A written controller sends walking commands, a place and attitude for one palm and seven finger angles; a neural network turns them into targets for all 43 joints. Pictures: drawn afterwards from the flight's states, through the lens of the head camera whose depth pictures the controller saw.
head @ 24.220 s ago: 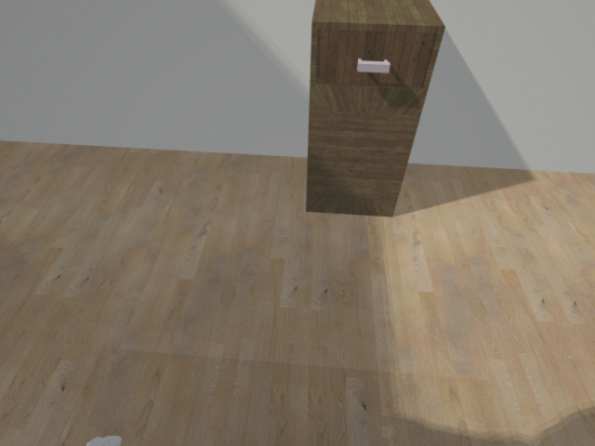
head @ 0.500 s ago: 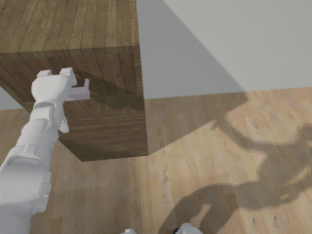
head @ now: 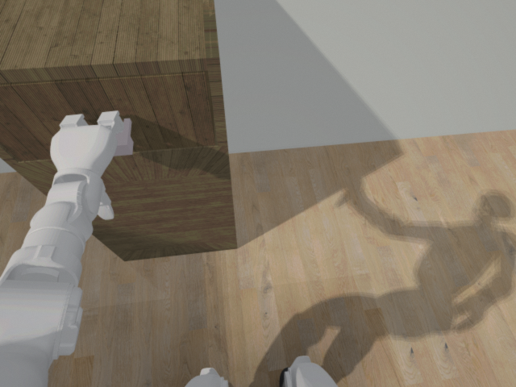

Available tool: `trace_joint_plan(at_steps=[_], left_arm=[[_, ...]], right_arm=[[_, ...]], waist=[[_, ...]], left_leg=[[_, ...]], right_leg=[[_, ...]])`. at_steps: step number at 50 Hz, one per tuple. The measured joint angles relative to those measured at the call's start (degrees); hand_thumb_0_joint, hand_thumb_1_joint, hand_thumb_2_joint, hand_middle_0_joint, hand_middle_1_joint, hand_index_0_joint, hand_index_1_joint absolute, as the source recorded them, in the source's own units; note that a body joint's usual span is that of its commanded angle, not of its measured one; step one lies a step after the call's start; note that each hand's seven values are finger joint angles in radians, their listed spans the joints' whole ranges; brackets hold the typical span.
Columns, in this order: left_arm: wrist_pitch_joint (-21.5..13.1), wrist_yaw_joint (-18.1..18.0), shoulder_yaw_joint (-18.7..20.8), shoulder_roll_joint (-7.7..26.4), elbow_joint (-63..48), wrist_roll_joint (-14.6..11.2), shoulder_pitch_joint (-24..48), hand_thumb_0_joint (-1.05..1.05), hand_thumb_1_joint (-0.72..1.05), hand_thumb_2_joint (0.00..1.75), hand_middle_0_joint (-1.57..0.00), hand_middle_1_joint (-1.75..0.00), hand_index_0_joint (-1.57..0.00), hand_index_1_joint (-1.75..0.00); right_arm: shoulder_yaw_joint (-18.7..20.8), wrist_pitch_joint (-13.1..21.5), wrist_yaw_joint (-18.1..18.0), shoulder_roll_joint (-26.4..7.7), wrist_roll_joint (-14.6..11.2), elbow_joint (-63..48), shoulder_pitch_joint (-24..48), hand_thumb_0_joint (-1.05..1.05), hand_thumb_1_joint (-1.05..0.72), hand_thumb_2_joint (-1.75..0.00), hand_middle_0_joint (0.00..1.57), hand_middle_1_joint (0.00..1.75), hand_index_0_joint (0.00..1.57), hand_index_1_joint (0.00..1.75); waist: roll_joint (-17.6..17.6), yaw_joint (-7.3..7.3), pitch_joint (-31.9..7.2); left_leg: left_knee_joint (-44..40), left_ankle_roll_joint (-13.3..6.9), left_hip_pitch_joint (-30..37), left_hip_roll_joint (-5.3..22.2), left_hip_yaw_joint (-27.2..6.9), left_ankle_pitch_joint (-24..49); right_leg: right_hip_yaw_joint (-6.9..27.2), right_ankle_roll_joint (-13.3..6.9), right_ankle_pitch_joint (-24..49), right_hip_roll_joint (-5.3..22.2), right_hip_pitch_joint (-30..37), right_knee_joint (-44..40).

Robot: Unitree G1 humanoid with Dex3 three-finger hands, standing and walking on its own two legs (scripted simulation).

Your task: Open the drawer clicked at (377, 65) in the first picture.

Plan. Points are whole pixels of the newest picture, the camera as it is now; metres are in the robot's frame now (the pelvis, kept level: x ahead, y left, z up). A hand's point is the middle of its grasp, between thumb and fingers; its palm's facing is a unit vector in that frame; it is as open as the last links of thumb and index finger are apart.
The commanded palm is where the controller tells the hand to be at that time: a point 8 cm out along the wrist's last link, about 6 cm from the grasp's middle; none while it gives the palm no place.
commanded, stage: lower the fingers behind the handle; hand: left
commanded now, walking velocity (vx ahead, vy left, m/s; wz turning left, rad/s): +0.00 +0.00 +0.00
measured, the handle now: (99, 135) +0.52 +0.25 +0.03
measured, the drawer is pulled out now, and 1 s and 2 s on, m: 0.00 0.00 0.06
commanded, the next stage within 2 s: close the thumb around the handle in 0.44 s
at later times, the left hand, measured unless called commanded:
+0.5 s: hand (100, 167) +0.47 +0.25 +0.01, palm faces -0.06 -0.03 -1.00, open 13.8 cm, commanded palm +0.45 +0.26 +0.06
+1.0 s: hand (101, 166) +0.47 +0.25 +0.01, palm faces -0.07 -0.03 -1.00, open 8.2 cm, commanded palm +0.45 +0.25 +0.06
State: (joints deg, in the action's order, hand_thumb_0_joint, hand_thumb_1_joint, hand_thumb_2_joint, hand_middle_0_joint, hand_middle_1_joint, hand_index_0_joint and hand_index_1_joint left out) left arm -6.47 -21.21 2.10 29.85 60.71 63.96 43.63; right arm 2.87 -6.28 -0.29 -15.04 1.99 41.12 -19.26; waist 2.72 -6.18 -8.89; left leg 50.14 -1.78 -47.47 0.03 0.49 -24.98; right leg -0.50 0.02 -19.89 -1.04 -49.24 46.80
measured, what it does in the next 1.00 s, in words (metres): stands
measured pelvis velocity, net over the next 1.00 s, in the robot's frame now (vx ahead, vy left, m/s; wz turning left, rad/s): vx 0.00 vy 0.00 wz -0.01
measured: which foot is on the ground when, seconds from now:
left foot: down 0.00-1.00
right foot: down 0.00-1.00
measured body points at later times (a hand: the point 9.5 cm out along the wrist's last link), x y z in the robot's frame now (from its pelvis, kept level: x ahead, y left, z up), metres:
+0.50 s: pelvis +0.00 +0.00 +0.00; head +0.11 +0.00 +0.43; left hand +0.47 +0.25 +0.06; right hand +0.01 -0.28 -0.13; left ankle -0.02 +0.10 -0.69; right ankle +0.01 -0.12 -0.69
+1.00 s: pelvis +0.00 +0.00 +0.00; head +0.11 +0.00 +0.44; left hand +0.47 +0.25 +0.06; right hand +0.01 -0.27 -0.13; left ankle -0.02 +0.10 -0.69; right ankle +0.01 -0.12 -0.69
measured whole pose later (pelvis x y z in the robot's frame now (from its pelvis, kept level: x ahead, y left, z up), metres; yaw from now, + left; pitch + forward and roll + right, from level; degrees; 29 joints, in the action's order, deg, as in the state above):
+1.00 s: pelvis +0.00 +0.00 +0.00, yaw -1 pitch +22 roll -2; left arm -5.6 -20.0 1.6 30.0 61.0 62.9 43.7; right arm 2.4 -6.7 -0.6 -15.3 1.6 40.7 -19.4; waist 2.9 -6.4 -9.1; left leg 50.6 -2.1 -47.3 0.1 1.1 -25.4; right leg 0.1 0.4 -20.0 -1.2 -49.2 47.1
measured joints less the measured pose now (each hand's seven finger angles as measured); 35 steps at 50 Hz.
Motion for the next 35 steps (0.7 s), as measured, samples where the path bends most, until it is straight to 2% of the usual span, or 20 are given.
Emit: trace_joint_plan(at_steps=[9,17,29,35], left_arm=[[1.35,0.43,-0.34,-0.03,0.94,-0.63,0.46,0.0,-0.49,0.31,-0.3,-1.2,-0.32,-1.2],[0.09,1.44,0.22,0.63,0.21,-0.83,-0.34,0.0,-0.49,0.3,-0.3,-1.19,-0.32,-1.2],[-0.58,0.64,0.42,0.66,-0.93,-0.83,-1.03,0.0,-0.49,0.31,-0.31,-1.2,-0.32,-1.2],[0.51,-0.02,-0.44,0.0,-0.17,-0.77,-0.35,0.0,-0.39,0.35,-0.31,-1.21,-0.33,-1.21]], right_arm=[[-0.25,-0.1,-0.12,-0.25,-0.21,-0.2,0.45,0.0,-0.9,-0.9,0.2,0.3,0.2,0.3],[-0.43,-0.24,-0.46,-0.37,-0.34,-0.4,0.13,0.0,-0.9,-0.9,0.2,0.3,0.2,0.3],[-0.15,-0.5,-0.27,-0.66,-0.3,-0.33,0.11,0.0,-0.9,-0.9,0.2,0.3,0.2,0.3],[-0.18,-0.42,-0.16,-0.51,-0.41,-0.24,0.09,0.0,-0.9,-0.9,0.2,0.3,0.2,0.3]], waist=[[0.34,-0.15,-0.11],[0.15,-0.21,-0.2],[0.18,-0.09,-0.22],[0.31,-0.04,-0.21]], left_leg=[[0.59,-0.01,-0.28,0.14,0.18,-0.27],[0.42,-0.03,0.01,0.22,0.45,-0.27],[0.92,-0.22,-0.48,0.18,0.63,-0.49],[0.87,-0.32,-0.39,0.0,0.49,-0.47]], right_leg=[[0.18,0.0,-0.17,-0.15,-0.38,0.59],[0.46,0.03,-0.11,-0.25,-0.25,0.53],[0.64,0.22,-0.19,-0.22,-0.71,0.86],[0.52,0.33,-0.22,-0.04,-0.5,0.75]])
